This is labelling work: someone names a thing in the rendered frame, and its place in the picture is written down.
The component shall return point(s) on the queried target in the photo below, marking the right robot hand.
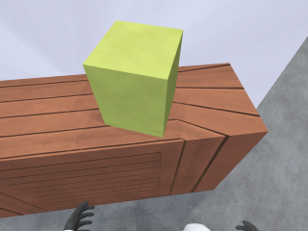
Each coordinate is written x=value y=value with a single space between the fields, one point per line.
x=248 y=226

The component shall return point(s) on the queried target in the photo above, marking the carton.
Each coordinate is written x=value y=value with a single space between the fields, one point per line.
x=133 y=73

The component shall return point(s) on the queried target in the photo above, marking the left robot hand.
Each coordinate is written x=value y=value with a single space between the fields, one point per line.
x=74 y=221

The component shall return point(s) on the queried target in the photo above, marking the pedestal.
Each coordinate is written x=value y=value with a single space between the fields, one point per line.
x=56 y=151

